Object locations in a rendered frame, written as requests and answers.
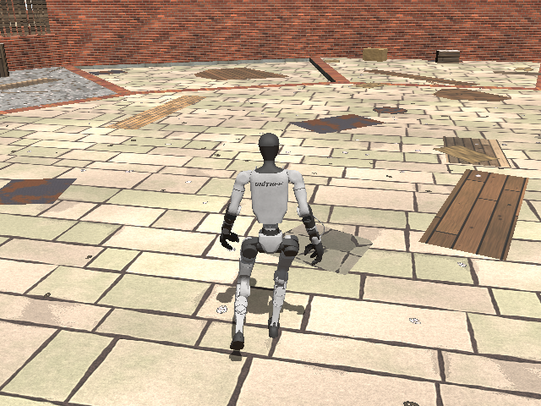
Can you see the robot right shin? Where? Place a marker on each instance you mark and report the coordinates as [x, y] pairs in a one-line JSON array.
[[279, 293]]

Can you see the right robot forearm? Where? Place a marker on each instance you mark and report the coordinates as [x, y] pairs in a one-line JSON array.
[[311, 228]]

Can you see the robot right hand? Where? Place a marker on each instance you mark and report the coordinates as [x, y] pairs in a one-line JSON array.
[[319, 251]]

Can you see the robot right upper arm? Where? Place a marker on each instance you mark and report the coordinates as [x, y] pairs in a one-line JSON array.
[[296, 178]]

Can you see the left robot forearm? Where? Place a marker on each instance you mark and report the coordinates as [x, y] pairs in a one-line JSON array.
[[228, 222]]

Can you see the robot left upper arm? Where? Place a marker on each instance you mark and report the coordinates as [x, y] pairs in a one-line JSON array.
[[238, 191]]

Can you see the robot left hand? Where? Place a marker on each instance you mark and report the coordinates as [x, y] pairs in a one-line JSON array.
[[233, 237]]

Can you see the left robot foot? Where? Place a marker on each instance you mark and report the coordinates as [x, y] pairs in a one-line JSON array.
[[237, 341]]

